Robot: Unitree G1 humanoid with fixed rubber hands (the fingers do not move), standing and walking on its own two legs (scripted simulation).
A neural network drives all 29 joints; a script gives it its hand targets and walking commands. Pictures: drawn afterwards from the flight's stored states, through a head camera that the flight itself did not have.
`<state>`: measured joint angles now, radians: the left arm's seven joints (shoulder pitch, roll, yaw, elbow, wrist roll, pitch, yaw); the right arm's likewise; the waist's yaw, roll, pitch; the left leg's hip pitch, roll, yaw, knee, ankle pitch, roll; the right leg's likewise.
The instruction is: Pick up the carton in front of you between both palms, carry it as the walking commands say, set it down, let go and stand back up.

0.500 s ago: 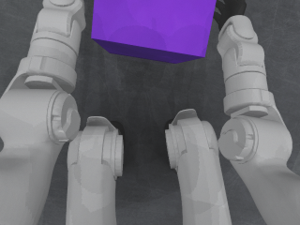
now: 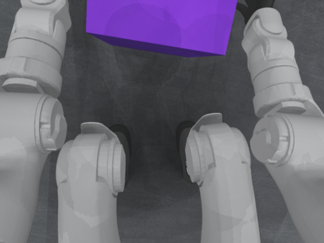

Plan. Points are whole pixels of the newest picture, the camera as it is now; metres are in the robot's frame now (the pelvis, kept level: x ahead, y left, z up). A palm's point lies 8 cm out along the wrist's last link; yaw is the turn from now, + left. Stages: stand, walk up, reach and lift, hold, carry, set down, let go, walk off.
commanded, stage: set down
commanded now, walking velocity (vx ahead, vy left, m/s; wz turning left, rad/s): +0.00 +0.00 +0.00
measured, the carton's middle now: out of the picture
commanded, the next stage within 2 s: let go in 1.20 s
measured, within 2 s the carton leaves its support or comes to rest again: neither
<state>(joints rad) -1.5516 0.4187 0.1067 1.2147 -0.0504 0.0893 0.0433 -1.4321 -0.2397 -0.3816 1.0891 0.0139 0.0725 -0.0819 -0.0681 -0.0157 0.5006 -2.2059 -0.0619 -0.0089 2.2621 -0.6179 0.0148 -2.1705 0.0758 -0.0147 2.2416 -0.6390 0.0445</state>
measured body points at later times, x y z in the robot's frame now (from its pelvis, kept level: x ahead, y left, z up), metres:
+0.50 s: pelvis +0.00 +0.00 +0.06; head +0.34 +0.00 +0.35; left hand +0.59 +0.16 -0.06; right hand +0.54 -0.21 -0.06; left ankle +0.10 +0.11 -0.33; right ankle +0.11 -0.12 -0.33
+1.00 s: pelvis +0.02 +0.00 +0.19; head +0.34 +0.01 +0.50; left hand +0.60 +0.18 +0.09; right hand +0.54 -0.22 +0.09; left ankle +0.10 +0.11 -0.33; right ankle +0.11 -0.12 -0.33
